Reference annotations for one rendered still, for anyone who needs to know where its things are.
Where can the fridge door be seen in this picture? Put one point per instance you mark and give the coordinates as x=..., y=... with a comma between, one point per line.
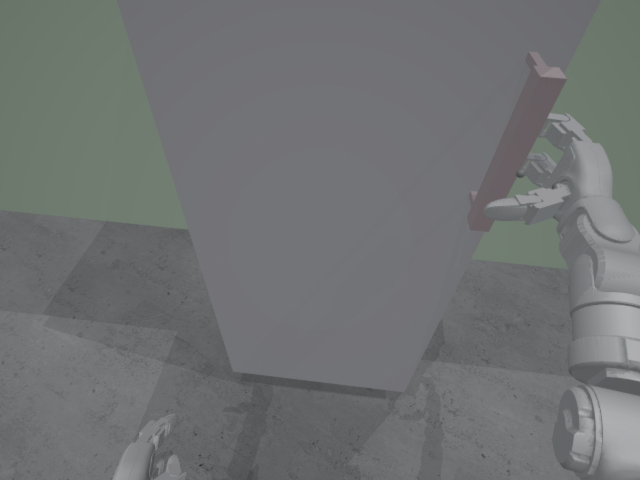
x=323, y=153

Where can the robot left hand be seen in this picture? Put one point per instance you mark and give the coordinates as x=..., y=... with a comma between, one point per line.
x=139, y=461

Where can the handle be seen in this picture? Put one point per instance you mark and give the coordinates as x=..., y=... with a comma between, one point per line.
x=533, y=107

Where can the robot right hand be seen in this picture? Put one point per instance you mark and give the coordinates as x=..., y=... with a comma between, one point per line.
x=584, y=171

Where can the right robot upper arm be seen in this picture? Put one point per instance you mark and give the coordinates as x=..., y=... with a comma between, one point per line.
x=597, y=433

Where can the right robot forearm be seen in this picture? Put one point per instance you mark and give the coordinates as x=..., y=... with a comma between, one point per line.
x=602, y=252

